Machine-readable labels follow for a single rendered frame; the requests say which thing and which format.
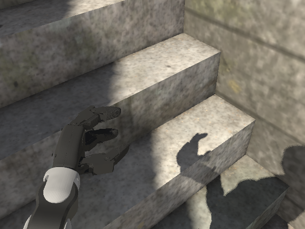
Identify robot left forearm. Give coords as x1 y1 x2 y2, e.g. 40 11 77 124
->
23 167 80 229

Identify left robot hand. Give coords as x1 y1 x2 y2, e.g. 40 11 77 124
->
51 105 130 176

